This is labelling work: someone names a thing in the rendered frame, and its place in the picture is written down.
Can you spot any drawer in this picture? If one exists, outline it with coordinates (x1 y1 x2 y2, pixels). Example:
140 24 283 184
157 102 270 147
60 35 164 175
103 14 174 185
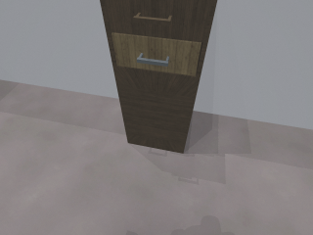
112 32 201 76

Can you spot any cabinet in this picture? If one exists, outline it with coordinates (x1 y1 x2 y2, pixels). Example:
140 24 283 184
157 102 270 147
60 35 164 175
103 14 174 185
100 0 217 154

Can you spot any handle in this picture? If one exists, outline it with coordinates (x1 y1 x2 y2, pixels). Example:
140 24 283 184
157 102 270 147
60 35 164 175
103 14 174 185
133 16 171 26
136 53 169 67

